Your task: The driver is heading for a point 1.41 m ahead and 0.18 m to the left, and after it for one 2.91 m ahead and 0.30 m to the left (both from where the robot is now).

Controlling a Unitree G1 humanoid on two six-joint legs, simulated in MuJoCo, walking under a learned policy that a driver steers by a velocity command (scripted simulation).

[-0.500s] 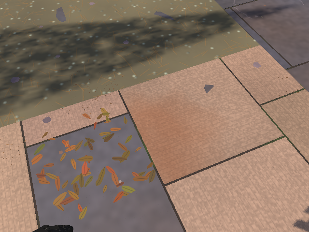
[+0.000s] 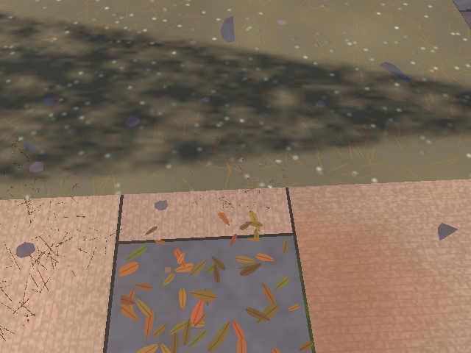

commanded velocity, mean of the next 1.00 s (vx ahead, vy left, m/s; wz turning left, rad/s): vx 0.50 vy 0.00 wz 0.39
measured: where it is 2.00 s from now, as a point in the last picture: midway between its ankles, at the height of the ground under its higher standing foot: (190, 168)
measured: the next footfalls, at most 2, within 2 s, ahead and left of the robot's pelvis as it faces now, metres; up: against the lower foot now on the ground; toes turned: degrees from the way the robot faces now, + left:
right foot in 0.42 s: +0.44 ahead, -0.10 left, +0.00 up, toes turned +19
left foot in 0.92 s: +0.59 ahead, +0.25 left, +0.00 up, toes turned +25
